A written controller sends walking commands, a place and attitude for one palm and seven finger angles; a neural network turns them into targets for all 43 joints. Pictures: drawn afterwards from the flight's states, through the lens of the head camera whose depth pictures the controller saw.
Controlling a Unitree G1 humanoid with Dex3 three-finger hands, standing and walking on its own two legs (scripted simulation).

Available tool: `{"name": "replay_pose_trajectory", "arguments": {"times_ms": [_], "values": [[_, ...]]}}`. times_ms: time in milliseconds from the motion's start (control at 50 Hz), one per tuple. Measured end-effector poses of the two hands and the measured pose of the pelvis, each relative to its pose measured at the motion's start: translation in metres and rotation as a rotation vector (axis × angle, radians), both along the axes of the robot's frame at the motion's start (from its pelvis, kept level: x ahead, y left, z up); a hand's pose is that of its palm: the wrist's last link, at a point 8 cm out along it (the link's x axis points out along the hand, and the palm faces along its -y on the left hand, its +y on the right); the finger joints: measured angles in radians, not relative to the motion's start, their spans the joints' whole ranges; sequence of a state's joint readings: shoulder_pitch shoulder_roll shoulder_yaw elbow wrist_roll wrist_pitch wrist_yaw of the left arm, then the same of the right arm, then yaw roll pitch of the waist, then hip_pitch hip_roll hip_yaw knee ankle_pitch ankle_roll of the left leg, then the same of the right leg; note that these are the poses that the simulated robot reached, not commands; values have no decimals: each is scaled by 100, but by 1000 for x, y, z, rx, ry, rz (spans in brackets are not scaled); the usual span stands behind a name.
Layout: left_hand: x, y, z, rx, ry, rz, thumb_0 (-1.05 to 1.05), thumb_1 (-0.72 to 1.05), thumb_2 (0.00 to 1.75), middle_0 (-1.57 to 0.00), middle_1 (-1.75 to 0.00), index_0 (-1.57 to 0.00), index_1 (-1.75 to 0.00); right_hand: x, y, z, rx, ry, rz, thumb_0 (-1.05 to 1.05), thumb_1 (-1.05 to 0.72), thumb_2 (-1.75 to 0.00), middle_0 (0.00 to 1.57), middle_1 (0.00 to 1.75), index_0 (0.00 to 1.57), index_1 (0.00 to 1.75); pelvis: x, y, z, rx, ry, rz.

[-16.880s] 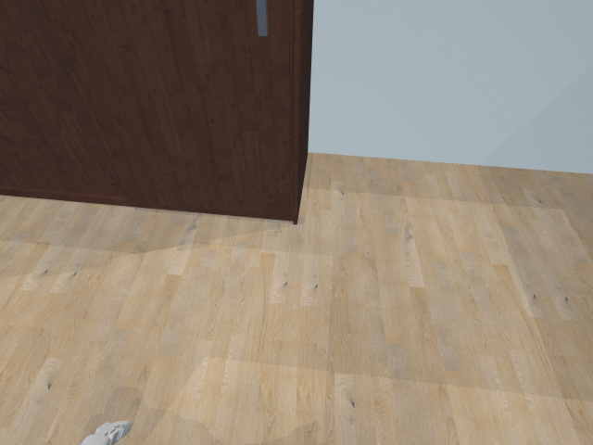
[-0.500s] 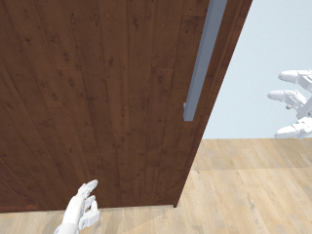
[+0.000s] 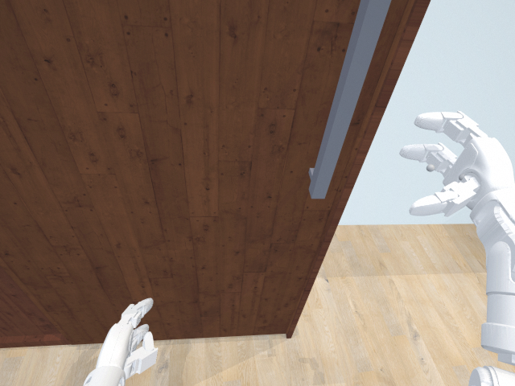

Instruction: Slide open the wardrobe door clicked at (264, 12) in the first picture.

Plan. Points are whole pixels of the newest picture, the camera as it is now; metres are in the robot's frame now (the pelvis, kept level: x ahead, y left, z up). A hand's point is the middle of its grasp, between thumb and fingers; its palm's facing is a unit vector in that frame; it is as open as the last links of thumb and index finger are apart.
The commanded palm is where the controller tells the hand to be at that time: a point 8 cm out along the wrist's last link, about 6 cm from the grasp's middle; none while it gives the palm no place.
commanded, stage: move the hooked fingers beside the handle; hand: right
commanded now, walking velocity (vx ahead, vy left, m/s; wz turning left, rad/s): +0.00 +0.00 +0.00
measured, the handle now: (337, 105) +0.46 -0.09 +0.25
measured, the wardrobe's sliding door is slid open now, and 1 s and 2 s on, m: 0.00 0.00 0.00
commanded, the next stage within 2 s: none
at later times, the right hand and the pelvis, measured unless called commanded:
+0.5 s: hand (393, 144) +0.39 -0.16 +0.24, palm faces -0.07 +1.00 -0.03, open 14.0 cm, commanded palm +0.37 -0.21 +0.23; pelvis +0.00 +0.00 +0.00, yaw +1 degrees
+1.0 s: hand (390, 142) +0.40 -0.17 +0.23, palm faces -0.06 +1.00 -0.02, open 14.0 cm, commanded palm +0.38 -0.21 +0.23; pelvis +0.00 +0.00 +0.00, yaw +1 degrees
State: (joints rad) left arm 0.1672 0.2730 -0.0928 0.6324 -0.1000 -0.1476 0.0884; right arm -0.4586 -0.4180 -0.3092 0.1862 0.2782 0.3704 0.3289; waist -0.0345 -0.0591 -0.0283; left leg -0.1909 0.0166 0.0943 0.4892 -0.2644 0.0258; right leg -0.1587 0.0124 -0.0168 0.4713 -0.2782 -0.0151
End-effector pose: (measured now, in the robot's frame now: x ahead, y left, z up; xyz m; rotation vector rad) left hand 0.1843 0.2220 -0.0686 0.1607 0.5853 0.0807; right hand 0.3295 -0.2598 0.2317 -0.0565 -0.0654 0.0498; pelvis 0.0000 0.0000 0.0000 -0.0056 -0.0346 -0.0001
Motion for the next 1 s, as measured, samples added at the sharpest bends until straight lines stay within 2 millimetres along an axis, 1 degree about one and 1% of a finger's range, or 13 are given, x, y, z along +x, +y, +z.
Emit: {"name": "replay_pose_trajectory", "arguments": {"times_ms": [140,280,340,440,520,640,700,760,880,940,1000], "values": [[-8,8,-2,-1,18,26,2,90,89,-20,-30,-20,-30,13,11,8,6,-27,-9,-2,50,-30,31,120,30,120,1,3,0,-1,0,7],[-18,15,-8,-1,56,53,2,90,89,-20,-30,-20,-30,23,18,-2,22,27,-2,-2,50,-30,31,120,30,120,0,4,0,-2,6,11],[-23,17,-9,7,69,60,2,90,89,-20,-30,-20,-30,26,22,-4,19,22,-7,-2,50,-30,31,120,30,120,-1,4,0,-2,5,10],[-29,17,-11,14,88,67,2,90,89,-20,-30,-20,-30,34,35,2,28,-9,13,-2,50,-30,31,120,30,120,-2,3,1,-1,4,10],[-34,16,-13,6,97,79,2,90,89,-20,-30,-20,-30,43,43,5,33,0,21,-2,50,-30,31,120,30,120,-2,2,1,-2,9,14],[-41,14,-15,-6,112,94,2,90,89,-20,-30,-20,-30,52,55,-1,50,27,26,-2,50,-30,31,120,30,120,-2,-1,2,-3,14,23],[-46,14,-16,-8,124,105,2,90,89,-20,-30,-20,-30,55,54,-6,54,40,7,-2,50,-30,31,120,30,120,-3,-1,2,-4,15,29],[-51,15,-16,-5,134,115,2,90,89,-20,-30,-20,-30,56,48,-8,44,33,-17,-2,50,-30,31,120,30,120,-3,-1,2,-4,14,34],[-56,18,-18,10,153,124,2,90,89,-20,-30,-20,-30,55,35,0,32,-2,-28,-2,50,-30,31,120,30,120,-1,-2,3,-1,11,30],[-55,19,-18,16,158,121,2,90,89,-20,-30,-20,-30,55,34,2,34,5,-10,-2,50,-30,30,120,30,120,0,-3,3,1,13,26],[-52,19,-18,16,153,119,2,90,89,-20,-30,-20,-30,55,39,-1,41,18,11,-2,50,-30,30,120,30,120,1,-4,3,1,16,24]]}}
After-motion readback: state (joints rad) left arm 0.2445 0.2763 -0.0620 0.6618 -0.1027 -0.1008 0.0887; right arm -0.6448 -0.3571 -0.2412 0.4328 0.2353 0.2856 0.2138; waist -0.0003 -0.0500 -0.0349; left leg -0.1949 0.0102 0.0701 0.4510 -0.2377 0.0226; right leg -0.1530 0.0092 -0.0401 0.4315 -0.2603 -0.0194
